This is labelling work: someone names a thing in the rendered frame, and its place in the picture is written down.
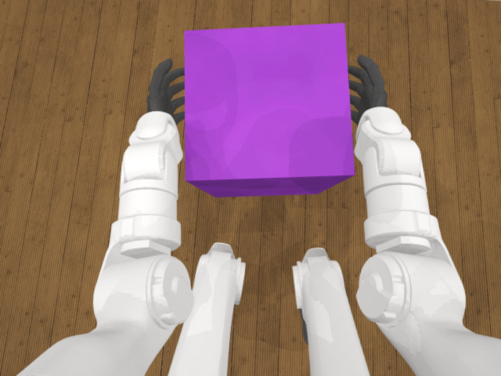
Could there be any right robot hand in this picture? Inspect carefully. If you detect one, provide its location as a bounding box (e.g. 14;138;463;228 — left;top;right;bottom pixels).
348;55;387;128

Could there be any robot left thigh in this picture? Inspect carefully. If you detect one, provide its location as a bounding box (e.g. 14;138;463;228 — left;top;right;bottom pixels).
168;251;246;376

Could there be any robot left forearm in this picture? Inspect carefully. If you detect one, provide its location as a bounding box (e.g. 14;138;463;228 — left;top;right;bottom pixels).
93;111;183;312

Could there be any robot right thigh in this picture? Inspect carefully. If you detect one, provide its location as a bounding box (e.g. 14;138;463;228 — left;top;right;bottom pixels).
292;256;370;376

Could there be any robot thigh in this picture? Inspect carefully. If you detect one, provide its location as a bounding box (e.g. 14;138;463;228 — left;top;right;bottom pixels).
168;251;246;376
292;256;370;376

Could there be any robot right forearm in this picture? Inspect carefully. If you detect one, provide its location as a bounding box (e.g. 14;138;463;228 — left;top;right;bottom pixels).
354;107;466;307

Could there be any robot left upper arm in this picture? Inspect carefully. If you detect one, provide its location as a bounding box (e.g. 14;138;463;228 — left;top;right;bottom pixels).
17;255;194;376

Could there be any carton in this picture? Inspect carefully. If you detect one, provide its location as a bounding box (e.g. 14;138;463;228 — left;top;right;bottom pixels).
184;23;355;197

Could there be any left robot hand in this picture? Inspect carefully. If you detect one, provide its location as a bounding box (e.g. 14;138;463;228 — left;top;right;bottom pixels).
146;58;185;125

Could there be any robot right upper arm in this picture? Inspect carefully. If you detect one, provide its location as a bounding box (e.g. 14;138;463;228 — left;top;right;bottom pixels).
356;251;501;376

